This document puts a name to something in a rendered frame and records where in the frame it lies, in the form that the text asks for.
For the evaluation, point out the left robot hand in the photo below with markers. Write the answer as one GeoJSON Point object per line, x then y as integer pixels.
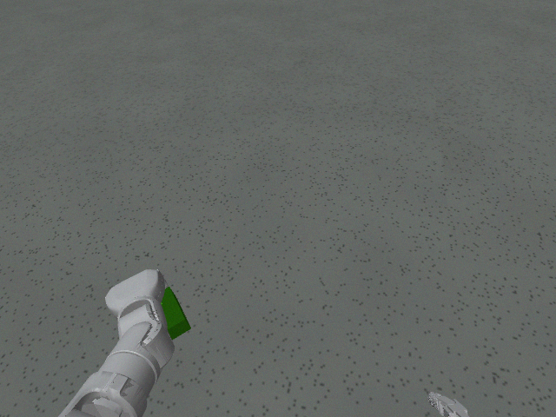
{"type": "Point", "coordinates": [149, 282]}

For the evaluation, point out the left robot arm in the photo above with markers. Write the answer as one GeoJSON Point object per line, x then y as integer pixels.
{"type": "Point", "coordinates": [122, 385]}

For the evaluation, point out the small box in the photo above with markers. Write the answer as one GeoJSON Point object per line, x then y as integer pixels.
{"type": "Point", "coordinates": [176, 319]}

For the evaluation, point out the right robot hand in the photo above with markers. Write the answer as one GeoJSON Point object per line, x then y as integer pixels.
{"type": "Point", "coordinates": [447, 407]}

